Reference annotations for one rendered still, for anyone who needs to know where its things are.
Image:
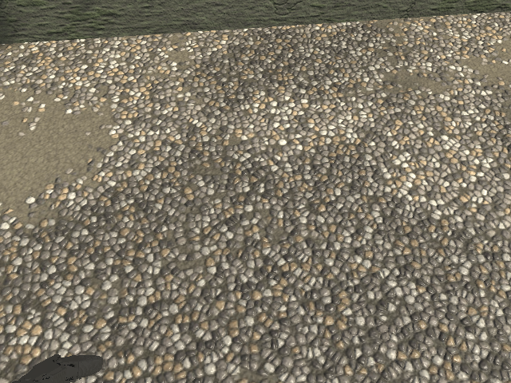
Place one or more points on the left robot hand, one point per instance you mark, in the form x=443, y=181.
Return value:
x=57, y=369

